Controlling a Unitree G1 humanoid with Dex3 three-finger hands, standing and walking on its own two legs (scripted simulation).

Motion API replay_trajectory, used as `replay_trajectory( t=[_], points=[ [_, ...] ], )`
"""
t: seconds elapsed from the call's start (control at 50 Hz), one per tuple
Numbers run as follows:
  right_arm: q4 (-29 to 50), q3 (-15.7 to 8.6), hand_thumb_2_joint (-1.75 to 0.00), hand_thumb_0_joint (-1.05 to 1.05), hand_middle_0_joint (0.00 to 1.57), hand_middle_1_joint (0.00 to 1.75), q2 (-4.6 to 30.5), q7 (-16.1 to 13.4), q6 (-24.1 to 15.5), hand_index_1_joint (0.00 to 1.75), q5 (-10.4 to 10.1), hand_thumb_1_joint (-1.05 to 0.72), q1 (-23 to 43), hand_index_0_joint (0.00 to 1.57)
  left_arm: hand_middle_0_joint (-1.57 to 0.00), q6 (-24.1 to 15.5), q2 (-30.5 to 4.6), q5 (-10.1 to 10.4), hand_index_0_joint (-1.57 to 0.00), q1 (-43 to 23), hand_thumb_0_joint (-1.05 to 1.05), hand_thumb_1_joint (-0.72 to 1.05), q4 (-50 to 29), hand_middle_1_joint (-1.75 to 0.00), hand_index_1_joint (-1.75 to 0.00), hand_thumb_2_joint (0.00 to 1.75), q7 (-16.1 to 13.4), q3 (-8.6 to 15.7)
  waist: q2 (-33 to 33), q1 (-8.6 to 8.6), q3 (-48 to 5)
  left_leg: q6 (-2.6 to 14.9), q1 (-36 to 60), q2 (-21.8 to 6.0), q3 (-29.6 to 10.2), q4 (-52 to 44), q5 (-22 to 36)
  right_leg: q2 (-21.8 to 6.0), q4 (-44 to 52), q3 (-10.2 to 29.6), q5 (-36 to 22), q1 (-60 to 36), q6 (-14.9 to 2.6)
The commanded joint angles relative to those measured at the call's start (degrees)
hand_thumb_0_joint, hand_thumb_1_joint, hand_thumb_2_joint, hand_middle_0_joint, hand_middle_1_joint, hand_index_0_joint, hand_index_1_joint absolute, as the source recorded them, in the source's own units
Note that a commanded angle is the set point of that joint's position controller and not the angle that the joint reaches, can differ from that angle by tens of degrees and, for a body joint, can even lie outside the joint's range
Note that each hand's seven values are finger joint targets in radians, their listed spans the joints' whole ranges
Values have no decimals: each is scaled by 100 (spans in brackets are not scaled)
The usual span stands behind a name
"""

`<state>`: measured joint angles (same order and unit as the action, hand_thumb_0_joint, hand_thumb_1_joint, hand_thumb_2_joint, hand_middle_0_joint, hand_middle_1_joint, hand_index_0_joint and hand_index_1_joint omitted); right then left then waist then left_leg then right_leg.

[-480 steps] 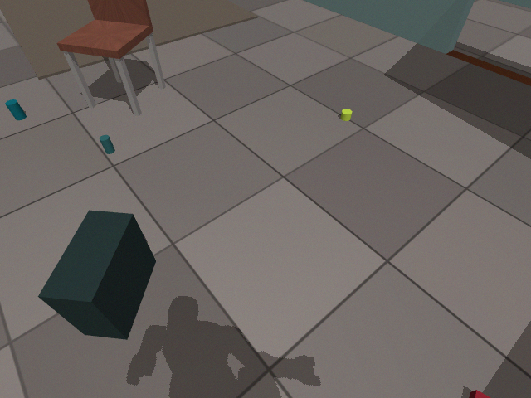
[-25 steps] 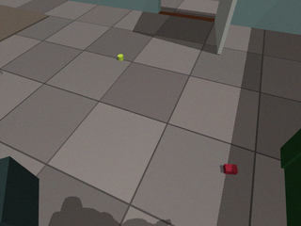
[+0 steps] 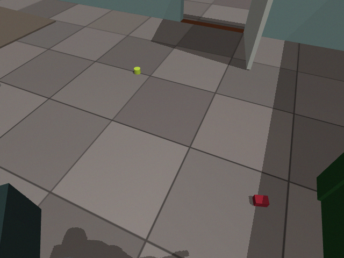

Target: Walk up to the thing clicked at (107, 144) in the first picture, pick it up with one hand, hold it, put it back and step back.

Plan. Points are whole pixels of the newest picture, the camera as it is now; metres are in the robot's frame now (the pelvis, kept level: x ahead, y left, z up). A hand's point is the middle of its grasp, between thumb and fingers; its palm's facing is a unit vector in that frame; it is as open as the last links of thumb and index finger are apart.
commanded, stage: stand
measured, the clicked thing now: out of the picture +1.03 +1.49 -0.73
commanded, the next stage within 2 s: none
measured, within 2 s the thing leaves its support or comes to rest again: neither
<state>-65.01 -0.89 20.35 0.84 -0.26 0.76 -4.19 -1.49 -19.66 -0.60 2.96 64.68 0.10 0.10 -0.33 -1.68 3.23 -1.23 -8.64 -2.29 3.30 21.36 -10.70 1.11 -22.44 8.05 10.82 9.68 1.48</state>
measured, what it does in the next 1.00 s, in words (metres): stands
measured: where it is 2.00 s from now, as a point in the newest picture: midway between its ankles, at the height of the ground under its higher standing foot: outside the picture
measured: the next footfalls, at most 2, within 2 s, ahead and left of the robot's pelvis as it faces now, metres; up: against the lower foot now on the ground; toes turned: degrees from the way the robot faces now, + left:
none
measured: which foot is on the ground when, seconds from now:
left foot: down 0.00-1.00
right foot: down 0.00-1.00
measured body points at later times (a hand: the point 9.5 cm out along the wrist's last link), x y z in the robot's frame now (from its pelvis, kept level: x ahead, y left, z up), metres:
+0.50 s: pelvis +0.02 +0.00 +0.00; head +0.03 -0.01 +0.45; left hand +0.09 +0.30 -0.13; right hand +0.11 -0.30 -0.13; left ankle +0.01 +0.13 -0.74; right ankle +0.02 -0.14 -0.74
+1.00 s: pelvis +0.02 +0.00 +0.00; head +0.03 -0.01 +0.45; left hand +0.09 +0.30 -0.13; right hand +0.10 -0.31 -0.13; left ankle +0.01 +0.13 -0.74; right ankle +0.02 -0.14 -0.74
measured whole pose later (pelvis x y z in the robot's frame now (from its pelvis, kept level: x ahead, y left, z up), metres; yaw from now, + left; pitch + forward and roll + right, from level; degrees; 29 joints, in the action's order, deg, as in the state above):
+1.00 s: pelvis +0.02 +0.00 +0.00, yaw +2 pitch -2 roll +0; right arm -65.1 -1.0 20.1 0.6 0.3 0.7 -5.3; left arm -0.9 -19.8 -0.8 5.6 64.9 -0.2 0.5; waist 0.1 -1.1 3.1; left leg -1.6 -6.7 -2.2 1.6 18.8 -10.3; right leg 0.9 -19.4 6.2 10.8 6.9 1.0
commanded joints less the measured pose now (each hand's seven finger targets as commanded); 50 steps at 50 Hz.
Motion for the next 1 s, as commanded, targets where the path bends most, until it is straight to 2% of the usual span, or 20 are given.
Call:
replay_trajectory(
  t=[0.0, 0.06, 0.08, 0.14, 0.2, 0.3, 0.32, 0.4, 0.46, 0.58, 0.62, 0.7, 0.74, 0.78, 0.9, 0.96, 0.98],
  points=[
    [312, -253, -90, 0, 20, 30, 1227, -69, -162, 30, -11, -90, 319, 20, -20, -81, -1254, 19, -20, -166, 0, 90, -264, -30, -30, 90, -54, 238, 95, 90, -564, 232, 328, -595, -648, -576, -42, -596, 443, 270, -723, 31, -231],
    [299, -260, -90, 0, 20, 30, 1195, -65, -160, 30, -27, -90, 285, 20, -20, -95, -1258, 8, -20, -138, 0, 90, -249, -30, -30, 90, -57, 237, -30, 62, -518, 220, 368, -556, -637, -558, -67, -604, 505, 270, -643, 93, -239],
    [302, -258, -90, 0, 20, 30, 1208, -66, -168, 30, -14, -90, 256, 20, -20, -100, -1245, 13, -20, -167, 0, 90, -267, -30, -30, 90, -59, 242, 38, 56, -622, 229, 426, -573, -614, -531, 124, -634, 481, 266, -867, 19, -240],
    [291, -255, -90, 0, 20, 30, 1205, -75, -170, 30, -17, -90, 267, 20, -20, -99, -1247, 26, -20, -101, 0, 90, -257, -30, -30, 90, -64, 239, 79, 69, -586, 225, 478, -563, -611, -517, 280, -638, 503, 241, -980, 52, -220],
    [294, -256, -90, 0, 20, 30, 1192, -74, -138, 30, -24, -90, 277, 20, -20, -76, -1237, 16, -20, -35, 0, 90, -231, -30, -30, 90, -64, 225, -41, 68, -493, 217, 463, -551, -638, -541, -26, -609, 570, 215, -604, 189, -227],
    [301, -263, -90, 0, 20, 30, 1192, -76, -138, 30, -36, -90, 235, 20, -20, -83, -1258, 18, -20, 43, 0, 90, -256, -30, -30, 90, -72, 227, 17, 56, -671, 228, 642, -553, -592, -439, 471, -647, 508, 212, -1071, 79, -250],
    [303, -270, -90, 0, 20, 30, 1213, -77, -144, 30, -35, -90, 233, 20, -20, -97, -1275, 23, -20, 38, 0, 90, -260, -30, -30, 90, -75, 237, 15, 43, -778, 234, 729, -576, -586, -366, 772, -671, 435, 188, -1368, -24, -258],
    [291, -251, -90, 0, 20, 30, 1189, -89, -124, 30, -38, -90, 183, 20, -20, -94, -1252, 32, -20, 58, 0, 90, -257, -30, -30, 90, -91, 219, -41, 37, -699, 233, 705, -572, -572, -330, 1012, -692, 450, 155, -1607, -70, -215],
    [298, -239, -90, 0, 20, 30, 1165, -102, -115, 30, -35, -90, 228, 20, -20, -56, -1258, 43, -20, 55, 0, 90, -262, -30, -30, 90, -91, 237, 43, 71, -634, 220, 637, -568, -580, -394, 822, -678, 463, 139, -1373, -88, -239],
    [322, -249, -90, 0, 20, 30, 1190, -104, -115, 30, -37, -90, 244, 20, -20, -53, -1215, 25, -20, 92, 0, 90, -272, -30, -30, 90, -94, 231, 38, 93, -653, 213, 689, -577, -578, -388, 984, -682, 468, 105, -1487, -125, -232],
    [317, -231, -90, 0, 20, 30, 1156, -102, -109, 30, -33, -90, 231, 20, -20, -52, -1234, 28, -20, 36, 0, 90, -282, -30, -30, 90, -95, 235, 30, 81, -512, 195, 540, -531, -576, -450, 687, -671, 564, 121, -1229, -108, -217],
    [343, -234, -90, 0, 20, 30, 1159, -91, -94, 30, -38, -90, 234, 20, -20, -58, -1243, 22, -20, 29, 0, 90, -295, -30, -30, 90, -95, 245, -33, 95, -487, 218, 520, -537, -599, -477, 518, -677, 595, 118, -1043, -77, -220],
    [335, -237, -90, 0, 20, 30, 1147, -86, -88, 30, -34, -90, 153, 20, -20, -66, -1271, 17, -20, 23, 0, 90, -304, -30, -30, 90, -102, 241, -84, 58, -504, 202, 536, -532, -606, -470, 596, -673, 606, 99, -1052, -78, -223],
    [336, -242, -90, 0, 20, 30, 1185, -90, -104, 30, -42, -90, 204, 20, -20, -74, -1255, 26, -20, 56, 0, 90, -319, -30, -30, 90, -96, 241, 12, 93, -577, 220, 642, -552, -603, -399, 791, -704, 585, 119, -1323, -140, -221],
    [336, -237, -90, 0, 20, 30, 1168, -89, -99, 30, -40, -90, 189, 20, -20, -42, -1257, 12, -20, 52, 0, 90, -327, -30, -30, 90, -88, 240, -23, 105, -444, 206, 507, -527, -628, -536, 336, -655, 647, 98, -789, -28, -227],
    [337, -225, -90, 0, 20, 30, 1126, -78, -92, 30, -31, -90, 188, 20, -20, -42, -1265, 11, -20, 58, 0, 90, -326, -30, -30, 90, -83, 235, -95, 100, -396, 205, 470, -517, -643, -531, 305, -653, 643, 99, -701, 7, -241],
    [335, -245, -90, 0, 20, 30, 1172, -83, -95, 30, -34, -90, 123, 20, -20, -48, -1295, 13, -20, 30, 0, 90, -337, -30, -30, 90, -84, 245, -52, 73, -525, 228, 545, -531, -619, -503, 322, -693, 620, 141, -793, -76, -253]
  ],
)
